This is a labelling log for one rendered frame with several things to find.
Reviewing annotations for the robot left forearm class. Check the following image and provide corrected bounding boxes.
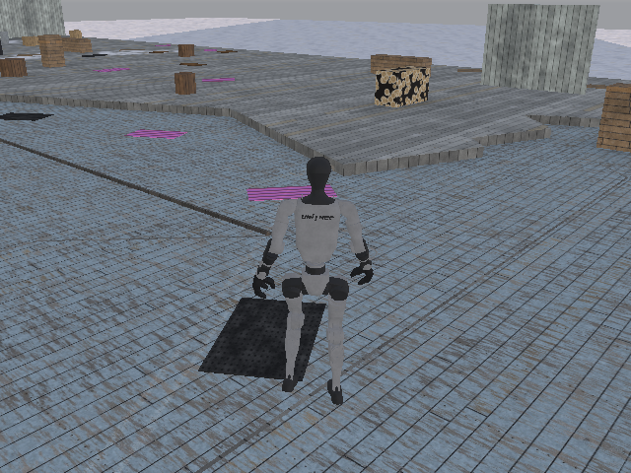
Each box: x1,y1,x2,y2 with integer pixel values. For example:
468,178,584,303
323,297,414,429
255,238,278,280

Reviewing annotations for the robot right shin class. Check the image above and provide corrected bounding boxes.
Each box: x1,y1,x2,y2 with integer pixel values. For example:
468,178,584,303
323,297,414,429
328,327,344,391

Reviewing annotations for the right robot hand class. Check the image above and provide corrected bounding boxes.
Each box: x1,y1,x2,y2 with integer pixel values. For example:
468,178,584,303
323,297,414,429
350,265,374,285

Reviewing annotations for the robot left upper arm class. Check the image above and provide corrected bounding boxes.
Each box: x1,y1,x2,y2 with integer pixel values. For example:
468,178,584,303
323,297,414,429
268,199,298,254

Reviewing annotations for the robot right upper arm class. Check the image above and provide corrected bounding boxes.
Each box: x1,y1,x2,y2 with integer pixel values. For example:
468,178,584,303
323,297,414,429
338,200,366,254

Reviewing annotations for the robot shin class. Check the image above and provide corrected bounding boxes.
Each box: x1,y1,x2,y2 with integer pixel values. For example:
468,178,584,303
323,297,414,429
328,327,344,391
285,311,301,380

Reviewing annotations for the robot left shin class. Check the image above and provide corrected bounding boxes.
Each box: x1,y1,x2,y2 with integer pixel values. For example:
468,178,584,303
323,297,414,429
285,311,301,380

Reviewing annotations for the left robot hand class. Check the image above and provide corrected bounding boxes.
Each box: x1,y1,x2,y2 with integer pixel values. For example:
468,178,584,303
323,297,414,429
252,275,275,299

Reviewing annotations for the robot right forearm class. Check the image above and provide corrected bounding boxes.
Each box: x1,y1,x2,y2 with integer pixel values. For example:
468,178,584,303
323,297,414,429
355,239,372,270

